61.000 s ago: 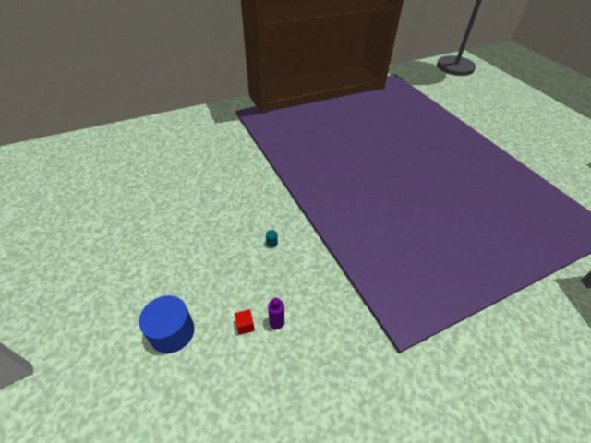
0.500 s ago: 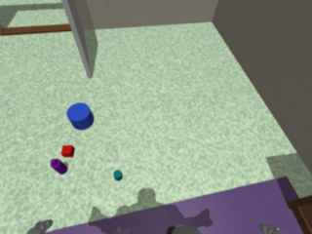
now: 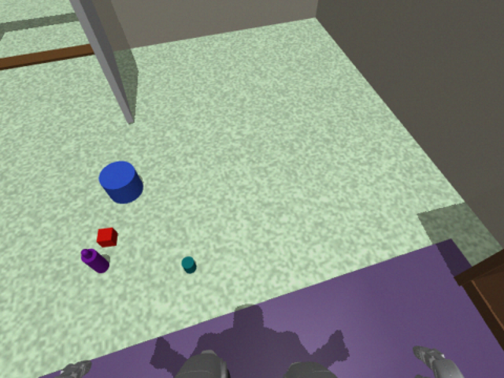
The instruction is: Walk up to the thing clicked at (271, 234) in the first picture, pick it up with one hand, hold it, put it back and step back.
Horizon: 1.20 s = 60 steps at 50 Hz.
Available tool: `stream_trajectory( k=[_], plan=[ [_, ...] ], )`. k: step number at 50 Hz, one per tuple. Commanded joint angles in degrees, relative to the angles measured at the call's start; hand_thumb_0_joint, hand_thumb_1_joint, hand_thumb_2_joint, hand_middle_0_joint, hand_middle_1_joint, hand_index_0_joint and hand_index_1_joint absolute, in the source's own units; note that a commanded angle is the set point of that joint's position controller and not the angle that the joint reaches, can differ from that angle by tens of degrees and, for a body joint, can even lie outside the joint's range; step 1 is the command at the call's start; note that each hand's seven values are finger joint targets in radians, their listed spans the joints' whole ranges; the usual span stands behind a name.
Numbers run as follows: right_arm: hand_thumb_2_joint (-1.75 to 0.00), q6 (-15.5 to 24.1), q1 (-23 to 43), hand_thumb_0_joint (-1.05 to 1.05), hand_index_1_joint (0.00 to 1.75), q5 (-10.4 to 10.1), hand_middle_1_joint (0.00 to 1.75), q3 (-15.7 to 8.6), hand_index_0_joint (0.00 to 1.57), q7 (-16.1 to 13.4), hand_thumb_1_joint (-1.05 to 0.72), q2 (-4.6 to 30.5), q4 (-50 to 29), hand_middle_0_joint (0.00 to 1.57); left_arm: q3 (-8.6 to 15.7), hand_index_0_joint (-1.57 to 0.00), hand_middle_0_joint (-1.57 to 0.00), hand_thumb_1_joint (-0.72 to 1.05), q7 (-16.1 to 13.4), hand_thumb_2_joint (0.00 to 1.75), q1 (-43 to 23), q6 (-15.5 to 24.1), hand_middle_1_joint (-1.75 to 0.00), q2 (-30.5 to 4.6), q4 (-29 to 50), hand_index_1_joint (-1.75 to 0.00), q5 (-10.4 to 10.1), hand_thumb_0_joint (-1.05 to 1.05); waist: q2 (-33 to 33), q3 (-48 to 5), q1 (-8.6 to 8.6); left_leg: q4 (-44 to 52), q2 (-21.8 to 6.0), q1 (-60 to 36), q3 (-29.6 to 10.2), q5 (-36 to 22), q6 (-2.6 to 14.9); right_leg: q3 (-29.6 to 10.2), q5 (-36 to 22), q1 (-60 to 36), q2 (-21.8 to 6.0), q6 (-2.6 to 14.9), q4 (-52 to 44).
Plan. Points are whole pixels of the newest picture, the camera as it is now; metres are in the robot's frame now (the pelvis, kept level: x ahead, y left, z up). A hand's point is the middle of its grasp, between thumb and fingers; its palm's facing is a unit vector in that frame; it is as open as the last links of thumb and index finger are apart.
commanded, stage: step back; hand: left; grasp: from above
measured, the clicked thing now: (189, 265) +0.56 +0.25 -0.74
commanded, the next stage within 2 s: none
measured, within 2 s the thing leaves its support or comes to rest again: neither
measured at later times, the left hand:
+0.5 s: hand out of the picture -0.04 +0.27 -0.14, palm faces +0.05 -0.94 -0.34, open 7.4 cm
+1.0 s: hand out of the picture -0.22 +0.22 -0.12, palm faces +0.01 -0.90 -0.43, open 7.4 cm
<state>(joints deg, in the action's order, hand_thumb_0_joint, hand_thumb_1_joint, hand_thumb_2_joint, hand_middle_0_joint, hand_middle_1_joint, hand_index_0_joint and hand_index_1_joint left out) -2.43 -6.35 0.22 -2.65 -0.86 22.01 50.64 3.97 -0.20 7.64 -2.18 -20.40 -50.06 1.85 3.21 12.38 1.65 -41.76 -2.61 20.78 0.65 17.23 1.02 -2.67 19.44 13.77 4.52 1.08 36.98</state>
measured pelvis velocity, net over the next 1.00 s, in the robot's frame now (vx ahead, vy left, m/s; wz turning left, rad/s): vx -0.31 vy -0.05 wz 0.03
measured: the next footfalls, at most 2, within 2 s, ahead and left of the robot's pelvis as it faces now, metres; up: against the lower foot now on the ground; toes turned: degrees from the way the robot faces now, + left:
left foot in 0.34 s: -0.08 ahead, +0.11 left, +0.00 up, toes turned +1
right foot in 0.74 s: -0.22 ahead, -0.17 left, +0.00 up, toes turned +3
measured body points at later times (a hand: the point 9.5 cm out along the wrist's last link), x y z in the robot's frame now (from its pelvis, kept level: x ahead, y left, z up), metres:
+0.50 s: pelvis -0.14 +0.00 +0.02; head -0.10 +0.03 +0.46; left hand -0.04 +0.32 -0.12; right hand -0.05 -0.31 -0.09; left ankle -0.12 +0.11 -0.72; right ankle -0.12 -0.14 -0.63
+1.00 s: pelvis -0.31 -0.05 +0.01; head -0.25 -0.07 +0.46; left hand -0.22 +0.27 -0.09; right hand -0.22 -0.37 -0.12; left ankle -0.35 +0.09 -0.66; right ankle -0.26 -0.17 -0.72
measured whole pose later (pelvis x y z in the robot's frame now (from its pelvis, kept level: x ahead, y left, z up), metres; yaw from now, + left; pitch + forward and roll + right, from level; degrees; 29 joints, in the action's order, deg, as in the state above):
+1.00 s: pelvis -0.31 -0.05 +0.01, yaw +2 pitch -1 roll +1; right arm -3.0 -11.9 0.0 -2.8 -1.3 23.8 49.9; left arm 4.1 -0.3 10.3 -2.9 -20.6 -46.7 2.7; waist 1.4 7.7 -0.5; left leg -59.1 5.4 22.7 -6.9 27.1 -1.4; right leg -2.1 14.1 19.3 -1.3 0.1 34.2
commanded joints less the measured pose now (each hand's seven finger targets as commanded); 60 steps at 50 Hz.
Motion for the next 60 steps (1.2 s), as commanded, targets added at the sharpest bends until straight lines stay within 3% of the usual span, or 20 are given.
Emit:
stream_trajectory(
  k=[1,5,11,16,18,20,24,30,35,37,38,39,40,44,49,53,55,56,57,60],
  plan=[
    [-0.90,0.3,0.0,0.00,0.30,-0.2,0.30,-3.9,0.20,-1.3,-0.90,12.0,-4.5,0.20,5.3,-0.20,-0.20,0.90,-1.0,0.90,-0.4,1.9,-0.30,-20.6,7.6,-0.30,0.6,0.00,-17.3,-10.9,-3.71,-26.2,7.3,1.8,-8.4,21.2,-1.45,-32.2,-24.4,7.0,-27.6,18.83,-18.2],
    [-0.90,0.7,-4.6,0.00,0.30,-0.7,0.30,-2.6,0.20,-1.1,-0.90,11.1,-1.9,0.20,4.0,-0.20,-0.20,0.90,-1.4,0.90,-3.6,1.6,-0.30,-12.8,9.1,-0.30,-0.3,0.00,-10.1,-10.6,-1.03,-27.5,10.4,5.5,-9.8,12.4,-1.75,-11.6,-30.3,-0.1,-14.8,9.66,-12.9],
    [-0.90,1.4,-4.8,0.00,0.30,-0.1,0.30,-2.1,0.20,-1.4,-0.90,10.7,-3.9,0.20,4.0,-0.20,-0.20,0.90,-1.8,0.90,1.0,0.8,-0.30,-13.2,10.3,-0.30,0.4,0.00,-14.0,-15.7,-3.81,-8.5,5.5,5.5,-6.0,13.5,-2.91,-12.9,-31.4,-12.7,-17.4,12.02,-10.1],
    [-0.90,2.1,-10.2,0.00,0.30,1.1,0.30,-3.4,0.20,-0.6,-0.90,10.7,-1.8,0.20,3.5,-0.20,-0.20,0.90,-0.9,0.90,-0.1,-0.6,-0.30,-14.6,11.0,-0.30,-0.8,0.00,-12.0,-18.0,-0.99,18.8,5.0,-10.1,-0.3,-6.0,-0.46,-9.7,-20.6,-4.7,-13.6,6.23,-3.9],
    [-0.90,2.1,-7.8,0.00,0.30,2.7,0.30,-5.1,0.20,-0.3,-0.90,17.6,-3.3,0.20,2.7,-0.20,-0.20,0.90,-0.7,0.90,-0.4,-0.8,-0.30,-11.3,11.7,-0.30,-1.0,0.00,6.8,-15.4,-0.77,23.6,-12.3,-14.6,-24.8,-8.0,6.69,-3.1,5.5,14.7,-3.1,0.80,8.2],
    [-0.90,2.6,-1.2,0.00,0.30,2.1,0.30,-5.8,0.20,-0.3,-0.90,21.6,-5.6,0.20,4.5,-0.20,-0.20,0.90,-1.7,0.90,-4.7,-0.6,-0.30,-14.5,11.5,-0.30,0.1,0.00,10.4,-9.8,0.78,27.7,-23.7,3.2,-35.5,-8.7,18.02,-8.8,16.5,10.0,-0.3,-0.88,31.6],
    [-0.90,3.0,2.9,0.00,0.30,2.2,0.30,-3.6,0.20,-0.7,-0.90,13.3,-6.5,0.20,4.5,-0.20,-0.20,0.90,-0.8,0.90,4.6,-0.9,-0.30,-12.7,7.3,-0.30,-1.2,0.00,3.2,-9.6,-4.90,21.3,-9.2,-4.5,-12.7,-19.4,9.21,-9.7,6.2,14.7,3.5,-0.22,37.7],
    [-0.90,2.6,-3.6,0.00,0.30,1.0,0.30,-4.4,0.20,-1.0,-0.90,13.8,-6.2,0.20,3.7,-0.20,-0.20,0.90,-0.8,0.90,4.1,0.2,-0.30,-11.5,8.1,-0.30,-0.5,0.00,6.5,-14.9,-0.46,15.3,-12.3,-20.0,-13.4,-25.8,13.49,-6.9,10.3,14.8,-0.8,-3.98,21.0],
    [-0.90,0.9,-0.2,0.00,0.30,1.3,0.30,-4.8,0.20,-0.6,-0.90,15.8,-7.5,0.20,3.6,-0.20,-0.20,0.90,-0.5,0.90,9.7,0.8,-0.30,-11.1,4.2,-0.30,-0.6,0.00,9.7,-17.6,-2.35,10.6,-11.0,-13.4,-12.4,-22.0,10.00,-0.4,1.8,0.6,-4.1,-1.89,-7.4],
    [-0.90,0.1,1.5,0.00,0.30,0.4,0.30,-4.0,0.20,-0.2,-0.90,14.3,-8.1,0.20,4.1,-0.20,-0.20,0.90,-0.6,0.90,12.6,1.3,-0.30,-12.6,1.8,-0.30,0.2,0.00,4.5,-17.1,-3.85,6.1,-6.2,-4.6,-9.8,-12.9,5.91,-0.3,-7.7,-6.3,-3.2,-0.17,-15.1],
    [-0.90,0.0,0.5,0.00,0.30,0.0,0.30,-3.4,0.20,-0.1,-0.90,11.5,-8.6,0.20,5.0,-0.20,-0.20,0.90,-0.4,0.90,11.7,1.5,-0.30,-16.0,2.6,-0.30,1.0,0.00,-4.9,-15.3,-3.24,-0.3,0.5,5.1,-9.1,-0.4,2.68,-13.0,-5.6,-7.5,-10.4,1.86,-15.7],
    [-0.90,0.0,2.2,0.00,0.30,-0.2,0.30,-3.3,0.20,-0.9,-0.90,9.6,-9.4,0.20,6.3,-0.20,-0.20,0.90,-0.2,0.90,7.2,1.1,-0.30,-21.8,5.0,-0.30,0.7,0.00,-18.7,-12.4,-4.74,-12.3,9.1,8.0,-5.7,15.6,-0.50,-25.1,-1.5,3.8,-22.2,10.09,-20.9],
    [-0.90,-0.3,1.8,0.00,0.30,0.3,0.30,-4.5,0.20,-1.5,-0.90,12.4,-8.8,0.20,6.5,-0.20,-0.20,0.90,-0.3,0.90,2.2,1.1,-0.30,-24.8,7.4,-0.30,1.2,0.00,-22.4,-8.0,-5.24,-23.7,6.4,4.2,-8.9,18.7,-1.71,-33.5,2.8,16.8,-29.0,15.96,-24.8],
    [-0.90,0.2,-5.5,0.00,0.30,-0.6,0.30,-3.7,0.20,-0.7,-0.90,11.7,-4.3,0.20,4.7,-0.20,-0.20,0.90,-1.1,0.90,-6.4,1.4,-0.30,-15.3,9.5,-0.30,0.7,0.00,-12.2,-6.8,0.79,-28.5,10.2,5.3,-9.7,7.8,-1.69,-8.3,-12.2,9.9,-15.3,8.24,-15.0],
    [-0.90,1.5,-3.4,0.00,0.30,0.2,0.30,-2.3,0.20,-1.0,-0.90,9.6,-6.1,0.20,4.5,-0.20,-0.20,0.90,-2.0,0.90,2.8,0.8,-0.30,-13.7,8.5,-0.30,1.0,0.00,-13.8,-12.9,-5.23,-8.0,6.6,9.4,-6.0,12.7,-2.65,-8.9,-26.9,-12.1,-16.6,9.53,-8.1],
    [-0.90,2.3,-9.9,0.00,0.30,1.4,0.30,-3.3,0.20,-1.1,-0.90,9.6,-3.8,0.20,3.7,-0.20,-0.20,0.90,-1.7,0.90,1.1,-0.7,-0.30,-14.7,9.6,-0.30,-0.6,0.00,-13.7,-18.1,-2.42,22.4,4.9,-4.5,-0.4,-5.1,-0.97,-6.5,-33.1,-11.8,-15.6,6.84,2.9],
    [-0.90,2.0,-8.7,0.00,0.30,2.6,0.30,-5.1,0.20,-1.0,-0.90,15.3,-4.0,0.20,2.6,-0.20,-0.20,0.90,-1.3,0.90,3.2,-1.3,-0.30,-11.1,10.4,-0.30,-1.0,0.00,0.1,-18.8,-3.91,21.4,-7.8,-16.2,-18.3,-20.9,3.27,-2.1,-8.3,7.2,-7.9,1.73,10.7],
    [-0.90,1.6,-5.1,0.00,0.30,2.6,0.30,-5.8,0.20,-0.2,-0.90,20.7,-5.7,0.20,2.7,-0.20,-0.20,0.90,-1.8,0.90,-0.1,-1.2,-0.30,-12.0,11.1,-0.30,-1.3,0.00,10.1,-16.5,-2.47,21.5,-17.1,-12.1,-27.6,-26.3,11.47,2.0,15.7,13.7,-0.8,-0.31,19.2],
    [-0.90,1.9,-4.6,0.00,0.30,2.4,0.30,-6.1,0.20,-0.3,-0.90,22.4,-6.3,0.20,3.6,-0.20,-0.20,0.90,-2.4,0.90,-3.9,-1.2,-0.30,-13.8,11.0,-0.30,-0.6,0.00,12.4,-14.9,0.63,23.6,-22.3,-2.6,-34.1,-23.8,17.24,-4.9,19.2,9.3,-2.3,-0.81,29.4],
    [-0.90,2.1,0.2,0.00,0.30,2.7,0.30,-3.8,0.20,-1.1,-0.90,14.3,-6.8,0.20,3.4,-0.20,-0.20,0.90,-1.5,0.90,0.2,-1.1,-0.30,-13.1,8.0,-0.30,-1.7,0.00,4.1,-13.0,-3.57,16.7,-11.4,-6.8,-14.8,-34.4,12.17,-8.0,11.9,12.8,0.8,-0.04,35.9]
  ],
)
